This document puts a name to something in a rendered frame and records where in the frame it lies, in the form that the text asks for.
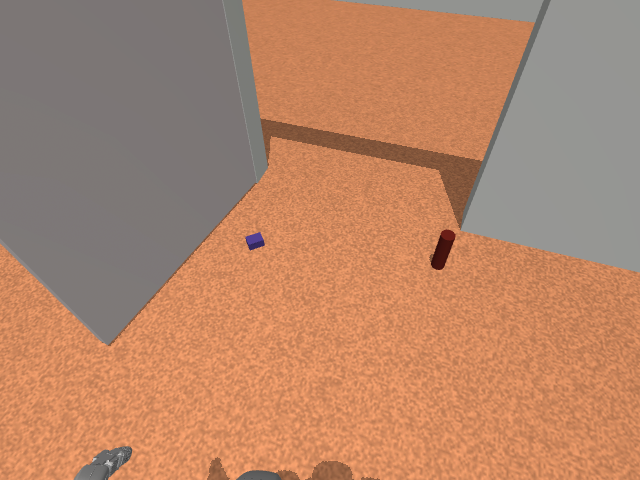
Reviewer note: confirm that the left robot hand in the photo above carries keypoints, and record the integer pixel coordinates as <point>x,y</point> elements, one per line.
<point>105,464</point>

